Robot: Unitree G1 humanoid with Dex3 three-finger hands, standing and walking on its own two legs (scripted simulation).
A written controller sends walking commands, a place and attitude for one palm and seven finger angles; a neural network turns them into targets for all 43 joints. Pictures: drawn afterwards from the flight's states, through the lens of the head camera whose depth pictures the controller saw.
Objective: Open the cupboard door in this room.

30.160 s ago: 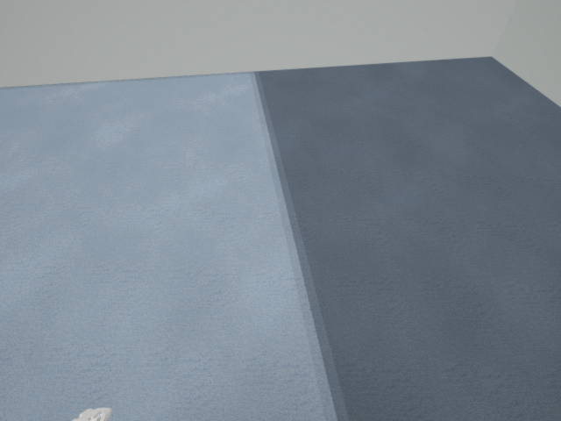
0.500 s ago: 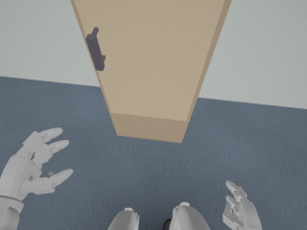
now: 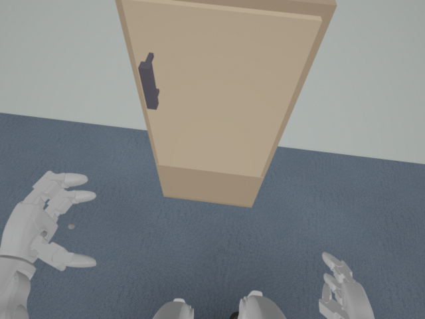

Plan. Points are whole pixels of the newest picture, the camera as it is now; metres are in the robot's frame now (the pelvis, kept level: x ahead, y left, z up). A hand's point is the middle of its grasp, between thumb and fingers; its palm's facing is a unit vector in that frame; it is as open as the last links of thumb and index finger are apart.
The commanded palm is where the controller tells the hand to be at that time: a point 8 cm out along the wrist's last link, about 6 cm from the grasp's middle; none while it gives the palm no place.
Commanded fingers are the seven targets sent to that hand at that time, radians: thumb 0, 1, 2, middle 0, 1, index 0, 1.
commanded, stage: raise the hand with hooked fingers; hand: left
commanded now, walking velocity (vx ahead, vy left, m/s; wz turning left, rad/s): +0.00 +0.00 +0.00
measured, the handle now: (151, 81) +0.62 +0.19 +0.05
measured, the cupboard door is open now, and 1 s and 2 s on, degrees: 0 0 0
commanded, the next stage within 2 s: move the hooked fingers beside the handle in 0.88 s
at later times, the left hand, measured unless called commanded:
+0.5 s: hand (56, 190) +0.31 +0.29 +0.07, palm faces -0.05 -1.00 -0.04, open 14.0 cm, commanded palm +0.28 +0.33 +0.07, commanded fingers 0.00 -0.50 0.30 -0.30 -1.20 -0.30 -1.20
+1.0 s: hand (66, 196) +0.30 +0.27 +0.07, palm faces -0.04 -1.00 -0.05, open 14.0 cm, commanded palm +0.28 +0.32 +0.07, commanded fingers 0.00 -0.50 0.30 -0.30 -1.20 -0.30 -1.20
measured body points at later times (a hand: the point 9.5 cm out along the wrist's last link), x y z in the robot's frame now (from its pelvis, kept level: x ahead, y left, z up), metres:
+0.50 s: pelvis +0.01 +0.01 +0.01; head +0.09 +0.03 +0.46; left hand +0.30 +0.34 +0.07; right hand +0.16 -0.24 -0.07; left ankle -0.02 +0.08 -0.66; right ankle +0.06 -0.11 -0.66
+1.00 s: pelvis +0.01 +0.00 +0.01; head +0.08 +0.01 +0.46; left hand +0.29 +0.32 +0.07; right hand +0.17 -0.25 -0.07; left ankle -0.02 +0.08 -0.66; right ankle +0.06 -0.11 -0.66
